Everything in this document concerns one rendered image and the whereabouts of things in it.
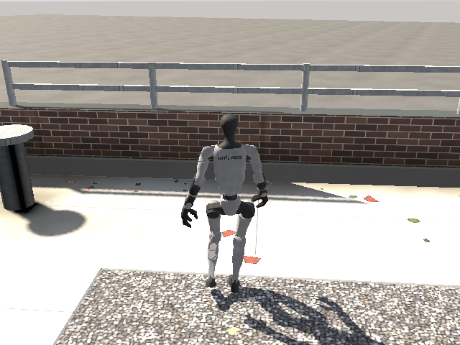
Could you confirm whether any left robot upper arm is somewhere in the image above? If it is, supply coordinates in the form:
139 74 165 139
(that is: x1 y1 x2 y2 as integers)
194 145 215 186

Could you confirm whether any right robot foot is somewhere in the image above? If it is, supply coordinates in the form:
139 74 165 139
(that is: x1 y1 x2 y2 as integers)
229 275 239 293

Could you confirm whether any left robot shin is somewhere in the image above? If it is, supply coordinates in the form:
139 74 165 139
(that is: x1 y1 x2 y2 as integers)
208 231 219 279

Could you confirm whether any robot right forearm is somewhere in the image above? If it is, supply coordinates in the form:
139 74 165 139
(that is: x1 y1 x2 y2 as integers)
256 173 267 197

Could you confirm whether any robot left forearm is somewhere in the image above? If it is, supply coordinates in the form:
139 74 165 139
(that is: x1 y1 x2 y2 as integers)
183 175 201 209

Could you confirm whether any robot right hand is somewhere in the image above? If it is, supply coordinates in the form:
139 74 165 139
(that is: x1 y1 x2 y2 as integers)
251 194 268 208

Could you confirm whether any robot left hand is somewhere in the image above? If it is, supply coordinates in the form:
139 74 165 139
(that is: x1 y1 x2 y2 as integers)
181 206 198 228

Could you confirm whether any right robot upper arm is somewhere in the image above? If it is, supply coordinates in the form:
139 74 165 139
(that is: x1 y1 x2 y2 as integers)
244 144 264 184

